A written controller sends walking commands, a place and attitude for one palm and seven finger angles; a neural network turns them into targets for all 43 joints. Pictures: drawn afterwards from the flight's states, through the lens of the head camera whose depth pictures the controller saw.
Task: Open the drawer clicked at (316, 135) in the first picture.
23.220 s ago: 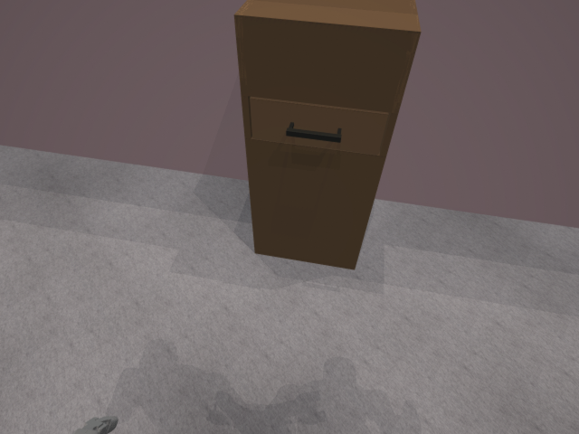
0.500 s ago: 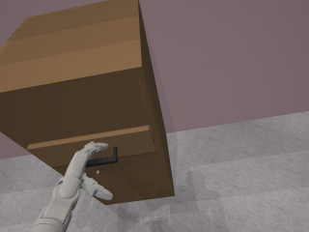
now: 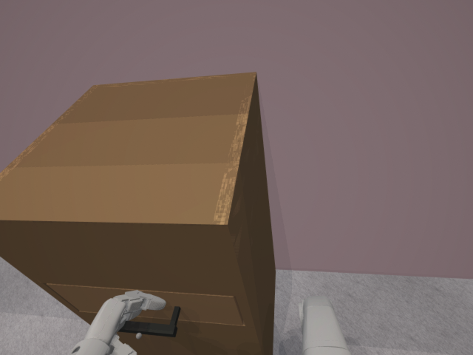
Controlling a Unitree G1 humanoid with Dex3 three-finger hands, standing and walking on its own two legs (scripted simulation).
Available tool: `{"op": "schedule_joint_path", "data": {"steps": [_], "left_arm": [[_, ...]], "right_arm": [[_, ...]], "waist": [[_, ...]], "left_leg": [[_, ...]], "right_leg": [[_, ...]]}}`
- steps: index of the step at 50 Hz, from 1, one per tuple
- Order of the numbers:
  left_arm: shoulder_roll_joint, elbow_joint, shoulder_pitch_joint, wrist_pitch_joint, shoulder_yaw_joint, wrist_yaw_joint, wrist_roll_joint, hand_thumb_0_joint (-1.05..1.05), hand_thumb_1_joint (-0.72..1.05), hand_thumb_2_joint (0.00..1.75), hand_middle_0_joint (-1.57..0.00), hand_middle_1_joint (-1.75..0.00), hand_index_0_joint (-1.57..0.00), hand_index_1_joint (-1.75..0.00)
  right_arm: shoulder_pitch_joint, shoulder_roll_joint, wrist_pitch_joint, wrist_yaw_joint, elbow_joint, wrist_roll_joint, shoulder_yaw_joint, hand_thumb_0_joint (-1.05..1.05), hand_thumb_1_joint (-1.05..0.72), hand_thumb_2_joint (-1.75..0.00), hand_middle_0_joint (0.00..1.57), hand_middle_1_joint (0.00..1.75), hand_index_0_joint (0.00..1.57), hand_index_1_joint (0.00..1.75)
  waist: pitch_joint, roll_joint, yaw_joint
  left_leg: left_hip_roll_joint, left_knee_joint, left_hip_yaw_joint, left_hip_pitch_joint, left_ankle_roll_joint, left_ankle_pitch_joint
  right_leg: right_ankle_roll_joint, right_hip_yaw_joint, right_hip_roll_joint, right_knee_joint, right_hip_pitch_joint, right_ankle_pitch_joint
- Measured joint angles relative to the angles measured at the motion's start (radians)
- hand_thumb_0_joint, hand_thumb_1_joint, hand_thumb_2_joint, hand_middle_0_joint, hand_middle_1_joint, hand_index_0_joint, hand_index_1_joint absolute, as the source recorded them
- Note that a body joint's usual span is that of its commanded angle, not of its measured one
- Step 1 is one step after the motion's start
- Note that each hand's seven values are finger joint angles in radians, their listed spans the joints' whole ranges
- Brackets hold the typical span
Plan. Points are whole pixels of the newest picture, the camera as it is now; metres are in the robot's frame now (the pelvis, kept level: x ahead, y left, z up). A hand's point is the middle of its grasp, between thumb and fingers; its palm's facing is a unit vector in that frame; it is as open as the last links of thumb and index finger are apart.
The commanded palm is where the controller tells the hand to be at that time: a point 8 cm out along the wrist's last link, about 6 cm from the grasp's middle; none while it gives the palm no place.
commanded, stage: relax the arm and regain balance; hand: left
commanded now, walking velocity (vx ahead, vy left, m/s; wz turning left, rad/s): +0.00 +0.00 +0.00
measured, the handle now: (141, 318) +0.23 +0.23 -0.09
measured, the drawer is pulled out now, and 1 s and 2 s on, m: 0.00 0.12 0.19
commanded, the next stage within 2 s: stand and wait in 1.96 s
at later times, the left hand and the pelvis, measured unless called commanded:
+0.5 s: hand (145, 341) +0.17 +0.19 -0.05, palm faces +0.05 -0.80 -0.60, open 12.3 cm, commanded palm none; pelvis -0.08 -0.07 -0.04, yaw -2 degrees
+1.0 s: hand out of the picture +0.04 +0.19 -0.04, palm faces -0.06 -0.87 -0.48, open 14.0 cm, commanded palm none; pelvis -0.22 -0.03 +0.00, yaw -1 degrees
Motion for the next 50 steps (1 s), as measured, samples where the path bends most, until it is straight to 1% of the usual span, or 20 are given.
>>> {"op": "schedule_joint_path", "data": {"steps": [2,5,6,8,9,12,16,20,22,25,26,29,31,32,34,37,40,42,46,50], "left_arm": [[0.001,0.022,-0.037,-0.009,0.008,-0.001,0.017,-0.01,-0.48,0.31,-0.27,-0.43,-0.83,-0.63],[0.042,0.039,-0.034,-0.045,0.022,-0.011,0.011,-0.01,-0.48,0.31,-0.27,-0.43,-0.84,-0.67],[0.076,0.016,-0.015,-0.062,0.031,-0.013,0.002,-0.01,-0.48,0.31,-0.28,-0.44,-0.84,-0.68],[0.167,-0.072,0.025,-0.105,0.06,-0.013,-0.014,-0.01,-0.48,0.31,-0.3,-0.45,-0.83,-0.69],[0.155,-0.079,0.004,-0.115,0.078,-0.001,-0.01,-0.01,-0.48,0.3,-0.31,-0.47,-0.82,-0.69],[0.089,-0.052,-0.071,-0.097,0.11,0.032,0.005,-0.01,-0.48,0.3,-0.33,-0.5,-0.85,-0.72],[0.082,-0.013,-0.122,-0.046,0.142,0.068,0.011,-0.01,-0.48,0.3,-0.34,-0.49,-0.85,-0.75],[0.106,0.068,-0.106,0.01,0.175,0.082,-0.008,-0.01,-0.48,0.3,-0.3,-0.44,-0.82,-0.76],[0.12,0.099,-0.104,0.041,0.196,0.076,-0.029,-0.01,-0.48,0.3,-0.29,-0.42,-0.8,-0.76],[0.114,0.159,-0.145,0.085,0.193,0.067,-0.012,-0.01,-0.48,0.3,-0.23,-0.37,-0.76,-0.76],[0.111,0.168,-0.154,0.084,0.187,0.064,-0.006,-0.01,-0.48,0.31,-0.2,-0.36,-0.74,-0.76],[0.13,0.115,-0.144,0.011,0.177,0.064,-0.022,-0.01,-0.48,0.31,-0.12,-0.32,-0.67,-0.72],[0.101,0.107,-0.179,-0.039,0.177,0.084,-0.019,-0.01,-0.48,0.31,-0.06,-0.32,-0.62,-0.69],[0.09,0.107,-0.196,-0.036,0.169,0.083,-0.015,-0.01,-0.48,0.31,-0.04,-0.31,-0.61,-0.68],[0.081,0.105,-0.205,-0.018,0.155,0.081,-0.003,-0.01,-0.48,0.3,-0.01,-0.3,-0.59,-0.66],[0.085,0.104,-0.208,0.003,0.131,0.09,0.025,-0.01,-0.48,0.3,0.0,-0.27,-0.58,-0.63],[0.083,0.112,-0.223,0.008,0.135,0.103,0.025,-0.01,-0.48,0.3,0.0,-0.23,-0.56,-0.58],[0.072,0.14,-0.227,0.017,0.131,0.107,0.027,-0.01,-0.48,0.3,0.0,-0.2,-0.56,-0.56],[0.065,0.167,-0.226,0.034,0.113,0.076,0.015,-0.01,-0.48,0.3,0.0,-0.16,-0.55,-0.53],[0.059,0.16,-0.209,0.018,0.106,0.061,0.001,-0.01,-0.48,0.3,0.0,-0.13,-0.55,-0.51]], "right_arm": [[-0.007,0.02,0.031,0.024,0.068,0.002,0.04,0.01,-0.91,-0.9,0.19,0.3,0.19,0.3],[-0.024,0.042,0.056,0.044,0.112,0.007,0.078,0.01,-0.9,-0.9,0.19,0.3,0.2,0.3],[-0.025,0.057,0.062,0.045,0.109,0.01,0.08,0.01,-0.9,-0.9,0.2,0.3,0.2,0.3],[-0.008,0.092,0.077,0.039,0.073,0.009,0.076,0.02,-0.9,-0.9,0.2,0.3,0.2,0.3],[-0.025,0.074,0.085,0.036,0.067,0.003,0.066,0.01,-0.9,-0.9,0.2,0.3,0.2,0.3],[-0.091,-0.003,0.116,0.041,0.057,-0.015,0.016,0.01,-0.9,-0.9,0.2,0.3,0.2,0.3],[-0.133,-0.021,0.142,0.053,0.075,-0.01,-0.012,0.01,-0.91,-0.9,0.19,0.3,0.2,0.3],[-0.071,-0.012,0.144,0.059,0.067,-0.013,-0.026,0.01,-0.91,-0.9,0.19,0.3,0.19,0.3],[-0.008,-0.006,0.145,0.04,0.061,-0.021,-0.035,0.01,-0.91,-0.9,0.19,0.3,0.19,0.3],[0.066,-0.004,0.176,0.019,0.129,-0.035,-0.026,0.01,-0.91,-0.9,0.19,0.3,0.19,0.3],[0.075,-0.002,0.181,0.012,0.155,-0.04,-0.02,0.01,-0.91,-0.9,0.19,0.3,0.19,0.3],[0.08,0.023,0.171,-0.006,0.171,-0.043,-0.005,0.01,-0.91,-0.9,0.19,0.3,0.19,0.3],[0.049,0.022,0.166,-0.02,0.16,-0.027,-0.006,0.01,-0.91,-0.9,0.19,0.3,0.19,0.3],[0.046,0.023,0.168,-0.018,0.149,-0.022,-0.004,0.01,-0.91,-0.9,0.19,0.3,0.19,0.3],[0.043,0.035,0.167,0.0,0.147,-0.016,0.004,0.01,-0.91,-0.9,0.19,0.3,0.19,0.3],[0.05,0.064,0.148,0.02,0.137,-0.004,0.009,0.01,-0.91,-0.9,0.19,0.3,0.19,0.3],[0.045,0.097,0.114,0.026,0.141,-0.008,0.016,0.01,-0.9,-0.9,0.19,0.3,0.2,0.3],[0.043,0.104,0.1,0.018,0.139,-0.013,0.028,0.01,-0.9,-0.9,0.19,0.3,0.2,0.3],[0.026,0.123,0.103,0.01,0.165,-0.015,0.043,0.01,-0.9,-0.9,0.19,0.3,0.2,0.3],[-0.005,0.133,0.105,0.01,0.183,-0.011,0.044,0.01,-0.9,-0.9,0.2,0.3,0.2,0.3]], "waist": [[0.029,-0.027,0.043],[0.032,-0.05,0.064],[0.019,-0.086,0.063],[-0.019,-0.205,0.056],[-0.01,-0.195,0.069],[0.031,-0.101,0.05],[0.075,-0.143,0.048],[0.055,-0.203,0.007],[0.032,-0.207,-0.034],[-0.031,-0.158,-0.086],[-0.046,-0.138,-0.09],[-0.045,-0.129,-0.042],[0.021,-0.063,-0.05],[0.037,-0.042,-0.064],[0.026,-0.051,-0.065],[-0.017,-0.107,-0.071],[-0.027,-0.187,-0.062],[-0.031,-0.18,-0.07],[-0.042,-0.155,-0.072],[-0.037,-0.137,-0.059]], "left_leg": [[-0.021,-0.002,-0.004,0.021,-0.005,-0.01],[-0.024,0.045,-0.026,0.011,-0.032,-0.033],[-0.032,0.109,-0.016,-0.026,-0.032,-0.069],[-0.081,0.333,-0.012,-0.15,-0.037,-0.181],[-0.061,0.417,-0.027,-0.19,-0.041,-0.202],[-0.002,0.473,-0.045,-0.21,-0.056,-0.262],[-0.008,0.427,0.025,-0.161,-0.075,-0.269],[-0.027,0.273,0.098,-0.063,-0.059,-0.143],[-0.011,0.266,0.113,-0.066,-0.069,-0.119],[0.026,0.282,0.057,-0.145,-0.081,-0.097],[0.039,0.276,0.034,-0.18,-0.088,-0.077],[0.053,0.344,0.0,-0.314,-0.095,-0.111],[0.035,0.486,-0.099,-0.393,-0.09,-0.178],[0.024,0.542,-0.111,-0.408,-0.096,-0.169],[0.018,0.581,-0.067,-0.388,-0.102,-0.137],[0.021,0.392,-0.007,-0.245,-0.093,-0.14],[-0.014,0.2,0.054,-0.153,-0.019,-0.106],[-0.012,0.141,0.068,-0.14,0.011,-0.036],[-0.01,-0.015,0.071,-0.113,0.024,0.08],[-0.012,-0.124,0.079,-0.108,0.035,0.163]], "right_leg": [[-0.021,-0.002,-0.03,-0.205,0.005,0.179],[-0.04,-0.031,-0.033,-0.52,0.174,0.295],[-0.053,-0.014,-0.042,-0.638,0.244,0.333],[-0.086,0.12,-0.083,-0.894,0.354,0.241],[-0.047,0.127,-0.068,-0.844,0.309,0.258],[0.029,0.088,-0.035,-0.747,0.243,0.302],[0.052,0.149,-0.016,-0.79,0.253,0.355],[0.045,0.168,-0.028,-0.835,0.281,0.154],[0.037,0.147,-0.011,-0.667,0.241,0.055],[0.023,0.12,0.052,-0.258,0.248,0.018],[0.018,0.101,0.055,-0.262,0.302,-0.017],[0.017,0.049,0.025,-0.706,0.523,-0.022],[0.005,-0.007,0.065,-0.711,0.496,-0.029],[0.001,-0.035,0.07,-0.722,0.496,0.005],[-0.002,-0.042,0.066,-0.762,0.495,0.068],[0.003,-0.034,0.043,-0.827,0.497,0.126],[-0.007,0.028,0.027,-0.792,0.472,0.038],[-0.002,0.045,0.061,-0.72,0.458,0.013],[0.011,0.023,0.083,-0.608,0.471,0.074],[0.012,-0.035,0.055,-0.732,0.58,0.03]]}}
